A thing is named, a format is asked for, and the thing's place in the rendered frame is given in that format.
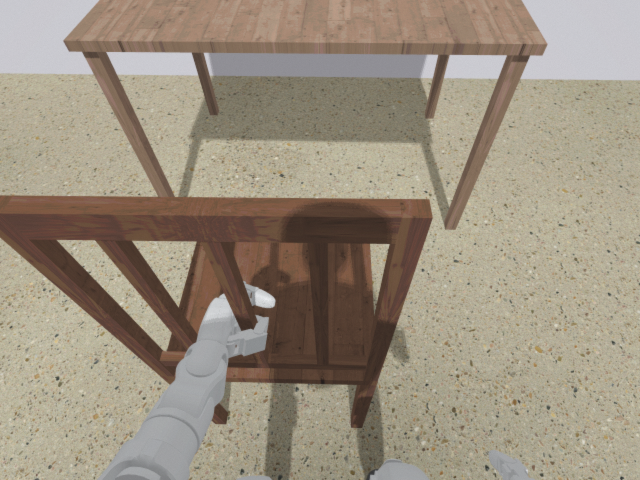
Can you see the right robot hand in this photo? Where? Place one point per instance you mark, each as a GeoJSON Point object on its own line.
{"type": "Point", "coordinates": [507, 467]}

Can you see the left robot hand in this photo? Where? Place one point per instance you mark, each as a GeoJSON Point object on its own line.
{"type": "Point", "coordinates": [219, 324]}

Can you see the chair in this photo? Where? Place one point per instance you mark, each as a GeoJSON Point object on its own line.
{"type": "Point", "coordinates": [311, 254]}

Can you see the left robot forearm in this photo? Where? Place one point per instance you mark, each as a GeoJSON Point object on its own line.
{"type": "Point", "coordinates": [173, 431]}

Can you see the right robot shin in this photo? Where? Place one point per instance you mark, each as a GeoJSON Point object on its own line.
{"type": "Point", "coordinates": [391, 460]}

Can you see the table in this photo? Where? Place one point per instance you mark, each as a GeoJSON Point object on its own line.
{"type": "Point", "coordinates": [415, 27]}

